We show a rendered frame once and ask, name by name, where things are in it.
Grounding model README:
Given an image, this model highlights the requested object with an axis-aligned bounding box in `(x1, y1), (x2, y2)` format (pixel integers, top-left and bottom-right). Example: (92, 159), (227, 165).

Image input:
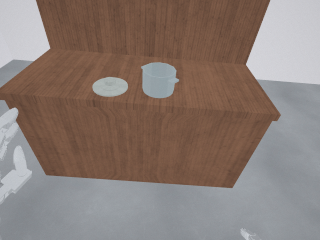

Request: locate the pot
(141, 62), (179, 98)

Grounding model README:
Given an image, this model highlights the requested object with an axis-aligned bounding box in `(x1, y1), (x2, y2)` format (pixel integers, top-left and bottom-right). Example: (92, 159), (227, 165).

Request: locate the robot right hand
(240, 228), (261, 240)

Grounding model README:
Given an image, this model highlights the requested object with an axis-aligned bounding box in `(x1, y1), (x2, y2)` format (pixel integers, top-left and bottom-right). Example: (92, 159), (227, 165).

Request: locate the lid
(92, 77), (128, 97)

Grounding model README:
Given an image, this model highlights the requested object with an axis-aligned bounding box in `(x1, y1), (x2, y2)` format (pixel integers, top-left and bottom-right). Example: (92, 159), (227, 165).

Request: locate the table
(0, 0), (281, 188)

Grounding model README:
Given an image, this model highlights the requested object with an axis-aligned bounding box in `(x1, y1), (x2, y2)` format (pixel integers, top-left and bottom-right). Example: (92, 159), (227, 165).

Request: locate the knob
(104, 77), (116, 86)

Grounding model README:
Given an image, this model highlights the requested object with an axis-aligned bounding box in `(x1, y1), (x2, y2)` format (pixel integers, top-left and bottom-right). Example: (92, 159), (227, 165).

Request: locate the robot left hand
(0, 107), (32, 205)

